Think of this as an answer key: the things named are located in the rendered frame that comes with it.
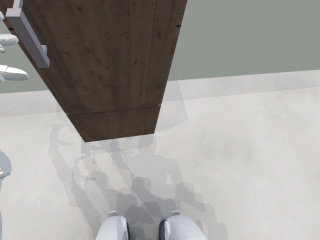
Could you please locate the robot left hand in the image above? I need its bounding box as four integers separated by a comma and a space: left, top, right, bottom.
0, 12, 29, 83

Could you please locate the left robot shin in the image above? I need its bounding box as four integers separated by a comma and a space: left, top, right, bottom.
107, 211, 121, 218

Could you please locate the right robot shin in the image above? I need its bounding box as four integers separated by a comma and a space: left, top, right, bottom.
164, 211, 180, 240

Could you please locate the handle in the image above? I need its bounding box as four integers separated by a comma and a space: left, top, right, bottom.
5, 0, 50, 68

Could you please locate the robot shin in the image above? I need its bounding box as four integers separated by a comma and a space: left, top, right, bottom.
107, 211, 121, 218
164, 211, 180, 240

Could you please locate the cupboard door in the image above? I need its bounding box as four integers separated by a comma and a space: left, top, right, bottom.
0, 0, 182, 115

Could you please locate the left robot upper arm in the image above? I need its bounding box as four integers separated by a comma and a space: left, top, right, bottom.
0, 150, 12, 240

